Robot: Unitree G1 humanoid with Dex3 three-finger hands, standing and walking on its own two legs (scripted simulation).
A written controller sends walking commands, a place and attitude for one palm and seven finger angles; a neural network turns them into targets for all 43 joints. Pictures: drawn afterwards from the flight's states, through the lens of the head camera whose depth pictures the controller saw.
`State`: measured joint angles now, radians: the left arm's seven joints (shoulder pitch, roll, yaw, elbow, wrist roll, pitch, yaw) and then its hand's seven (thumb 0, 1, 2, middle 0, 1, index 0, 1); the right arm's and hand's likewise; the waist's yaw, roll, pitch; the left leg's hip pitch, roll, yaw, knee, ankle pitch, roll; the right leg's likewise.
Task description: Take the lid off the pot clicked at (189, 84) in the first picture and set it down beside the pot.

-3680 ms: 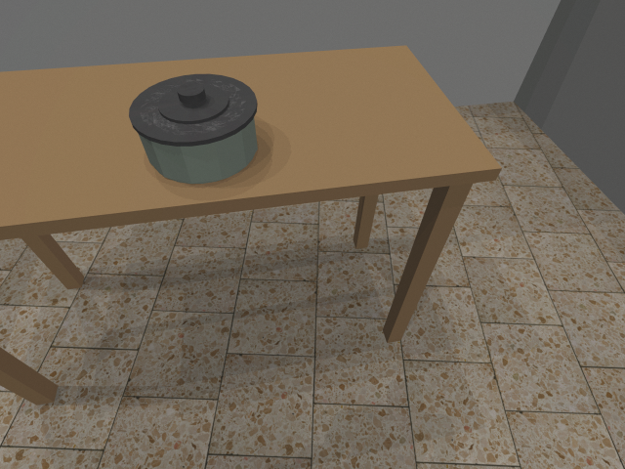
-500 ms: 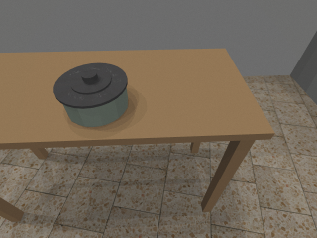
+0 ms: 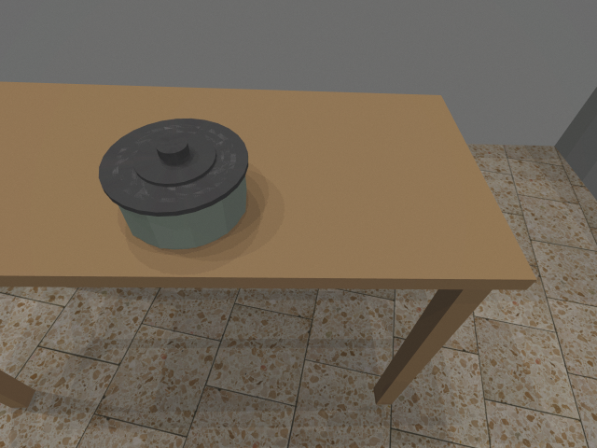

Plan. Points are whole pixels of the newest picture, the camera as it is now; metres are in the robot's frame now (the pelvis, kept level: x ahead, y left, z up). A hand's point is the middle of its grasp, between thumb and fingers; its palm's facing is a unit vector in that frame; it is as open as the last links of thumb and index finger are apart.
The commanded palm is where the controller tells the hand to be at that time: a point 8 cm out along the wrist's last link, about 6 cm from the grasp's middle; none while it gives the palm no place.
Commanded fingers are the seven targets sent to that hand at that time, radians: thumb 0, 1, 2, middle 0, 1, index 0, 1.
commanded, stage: look again from close up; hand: left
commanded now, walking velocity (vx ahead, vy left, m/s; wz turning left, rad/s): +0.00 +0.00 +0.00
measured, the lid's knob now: (172, 148) +0.47 +0.22 +0.14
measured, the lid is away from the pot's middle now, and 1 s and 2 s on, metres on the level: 0.00 0.00 0.00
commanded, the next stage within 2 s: shuffle to correct the standing spot in 0.80 s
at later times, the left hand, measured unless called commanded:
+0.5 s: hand out of the picture +0.04 +0.19 -0.17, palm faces +0.03 -0.98 -0.22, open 7.4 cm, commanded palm none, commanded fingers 0.00 0.90 0.90 -0.20 -0.30 -0.20 -0.30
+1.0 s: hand out of the picture +0.03 +0.19 -0.17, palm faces +0.05 -0.98 -0.20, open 7.4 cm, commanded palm none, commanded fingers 0.00 0.90 0.90 -0.20 -0.30 -0.20 -0.30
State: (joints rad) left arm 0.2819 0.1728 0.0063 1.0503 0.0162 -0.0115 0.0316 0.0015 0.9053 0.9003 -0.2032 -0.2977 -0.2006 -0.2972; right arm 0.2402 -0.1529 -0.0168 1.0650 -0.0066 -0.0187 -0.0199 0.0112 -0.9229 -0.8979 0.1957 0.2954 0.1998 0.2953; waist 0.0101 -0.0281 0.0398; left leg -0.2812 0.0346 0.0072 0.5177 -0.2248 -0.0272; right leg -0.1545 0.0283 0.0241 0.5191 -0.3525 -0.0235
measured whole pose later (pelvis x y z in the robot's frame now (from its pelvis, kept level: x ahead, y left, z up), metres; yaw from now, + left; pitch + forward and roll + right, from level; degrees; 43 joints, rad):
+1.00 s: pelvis +0.02 +0.01 +0.00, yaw +0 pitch -1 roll +0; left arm 0.28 0.18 0.02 1.06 0.01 -0.01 0.04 0.00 0.91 0.90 -0.20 -0.30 -0.20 -0.30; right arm 0.24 -0.15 -0.02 1.09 0.00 -0.01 -0.02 0.01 -0.92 -0.90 0.20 0.30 0.20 0.30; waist 0.01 -0.03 0.05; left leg -0.24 0.02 0.01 0.50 -0.25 -0.02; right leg -0.09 0.01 0.02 0.46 -0.36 -0.01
